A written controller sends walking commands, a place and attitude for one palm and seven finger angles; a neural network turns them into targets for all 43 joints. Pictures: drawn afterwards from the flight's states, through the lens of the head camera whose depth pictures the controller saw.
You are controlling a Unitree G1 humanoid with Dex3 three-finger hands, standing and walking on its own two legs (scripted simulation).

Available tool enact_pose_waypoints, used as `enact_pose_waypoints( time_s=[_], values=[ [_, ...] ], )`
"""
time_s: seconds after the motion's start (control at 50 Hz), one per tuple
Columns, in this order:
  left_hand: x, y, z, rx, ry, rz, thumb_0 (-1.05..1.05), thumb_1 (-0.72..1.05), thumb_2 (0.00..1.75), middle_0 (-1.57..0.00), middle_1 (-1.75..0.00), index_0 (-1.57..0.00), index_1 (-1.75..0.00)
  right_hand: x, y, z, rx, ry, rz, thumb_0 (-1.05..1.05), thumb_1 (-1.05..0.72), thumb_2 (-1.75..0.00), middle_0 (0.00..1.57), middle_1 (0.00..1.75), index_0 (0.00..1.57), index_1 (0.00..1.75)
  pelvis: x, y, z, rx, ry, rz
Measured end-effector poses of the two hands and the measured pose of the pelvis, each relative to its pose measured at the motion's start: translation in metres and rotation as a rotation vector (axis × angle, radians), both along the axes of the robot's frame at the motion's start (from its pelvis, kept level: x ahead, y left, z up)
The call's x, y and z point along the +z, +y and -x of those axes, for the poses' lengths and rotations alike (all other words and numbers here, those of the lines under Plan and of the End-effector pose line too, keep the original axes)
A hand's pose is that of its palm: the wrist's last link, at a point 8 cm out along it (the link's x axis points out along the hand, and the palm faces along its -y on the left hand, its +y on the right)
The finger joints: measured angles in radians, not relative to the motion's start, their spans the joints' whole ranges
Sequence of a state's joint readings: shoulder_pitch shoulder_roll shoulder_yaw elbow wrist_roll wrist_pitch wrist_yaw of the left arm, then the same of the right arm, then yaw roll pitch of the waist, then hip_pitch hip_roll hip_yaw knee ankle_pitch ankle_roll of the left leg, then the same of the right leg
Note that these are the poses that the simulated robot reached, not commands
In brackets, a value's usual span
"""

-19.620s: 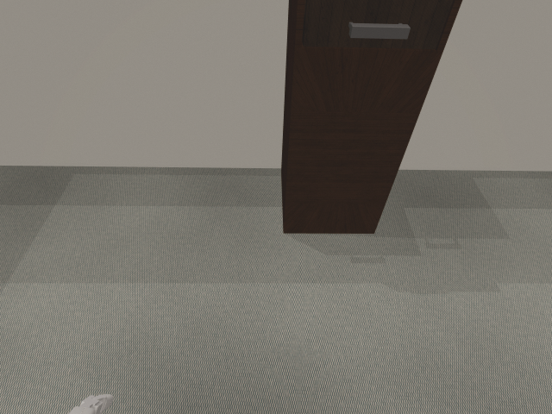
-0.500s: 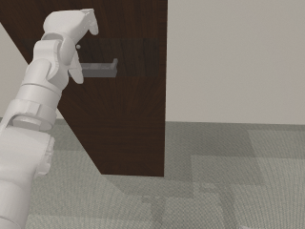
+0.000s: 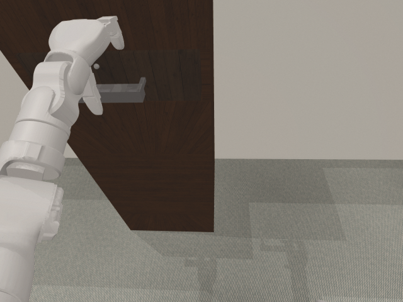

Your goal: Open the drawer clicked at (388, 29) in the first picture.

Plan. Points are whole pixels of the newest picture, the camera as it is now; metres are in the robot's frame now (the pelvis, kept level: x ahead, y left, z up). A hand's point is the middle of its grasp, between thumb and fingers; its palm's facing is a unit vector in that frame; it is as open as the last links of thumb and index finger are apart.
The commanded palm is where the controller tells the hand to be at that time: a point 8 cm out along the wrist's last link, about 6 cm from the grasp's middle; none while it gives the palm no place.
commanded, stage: lower the fingers behind the handle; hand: left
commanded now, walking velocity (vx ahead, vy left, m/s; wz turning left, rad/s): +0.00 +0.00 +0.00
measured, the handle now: (110, 87) +0.52 +0.22 +0.16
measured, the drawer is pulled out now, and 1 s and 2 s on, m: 0.00 0.00 0.00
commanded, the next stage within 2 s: close the thumb around the handle in 1.58 s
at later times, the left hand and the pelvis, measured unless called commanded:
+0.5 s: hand (90, 96) +0.46 +0.23 +0.18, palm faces +0.01 -0.01 -1.00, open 13.9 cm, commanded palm +0.44 +0.24 +0.24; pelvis +0.00 +0.01 +0.00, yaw +1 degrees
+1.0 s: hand (98, 111) +0.46 +0.23 +0.14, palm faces +0.00 -0.01 -1.00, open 13.8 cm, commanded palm +0.44 +0.23 +0.20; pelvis +0.01 +0.01 -0.01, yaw +1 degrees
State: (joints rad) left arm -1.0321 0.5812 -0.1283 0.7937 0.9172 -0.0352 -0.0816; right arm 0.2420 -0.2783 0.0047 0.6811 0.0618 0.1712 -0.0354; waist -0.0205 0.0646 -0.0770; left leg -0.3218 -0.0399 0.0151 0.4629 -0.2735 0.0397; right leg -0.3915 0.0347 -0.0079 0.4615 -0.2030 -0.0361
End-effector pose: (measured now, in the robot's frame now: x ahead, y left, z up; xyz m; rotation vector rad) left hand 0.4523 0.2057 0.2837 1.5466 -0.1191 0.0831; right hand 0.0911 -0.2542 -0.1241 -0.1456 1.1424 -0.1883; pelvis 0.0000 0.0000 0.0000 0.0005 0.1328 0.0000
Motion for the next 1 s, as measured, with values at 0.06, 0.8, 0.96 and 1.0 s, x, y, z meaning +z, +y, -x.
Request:
enact_pose_waypoints(
  time_s=[0.06,0.8,0.96,1.0],
  values=[
    [0.000,0.004,-0.001,0.081,0.047,-0.009,0.00,-0.49,0.30,-0.40,-1.25,-0.38,-1.25,0.000,0.001,-0.003,-0.009,-0.008,-0.014,0.01,-0.91,-0.90,0.20,0.30,0.20,0.30,0.001,0.000,0.000,-0.008,-0.003,-0.002],
    [-0.072,0.020,0.002,-0.010,0.095,0.005,0.00,-0.49,0.30,-0.32,-1.21,-0.32,-1.20,-0.004,0.026,-0.001,-0.014,0.027,-0.029,0.01,-0.90,-0.90,0.20,0.30,0.20,0.30,-0.004,0.017,-0.008,-0.009,0.025,0.008],
    [-0.088,0.025,0.011,0.012,0.135,-0.010,0.00,-0.49,0.30,-0.32,-1.20,-0.32,-1.20,-0.001,0.018,-0.012,0.005,0.012,-0.004,0.01,-0.90,-0.90,0.20,0.30,0.20,0.30,-0.005,0.015,-0.008,0.007,0.026,0.009],
    [-0.089,0.025,0.012,0.012,0.132,-0.009,0.00,-0.49,0.30,-0.31,-1.20,-0.32,-1.20,0.001,0.015,-0.015,0.008,0.003,0.007,0.01,-0.90,-0.90,0.20,0.30,0.20,0.30,-0.005,0.014,-0.008,0.011,0.024,0.009]
  ],
)
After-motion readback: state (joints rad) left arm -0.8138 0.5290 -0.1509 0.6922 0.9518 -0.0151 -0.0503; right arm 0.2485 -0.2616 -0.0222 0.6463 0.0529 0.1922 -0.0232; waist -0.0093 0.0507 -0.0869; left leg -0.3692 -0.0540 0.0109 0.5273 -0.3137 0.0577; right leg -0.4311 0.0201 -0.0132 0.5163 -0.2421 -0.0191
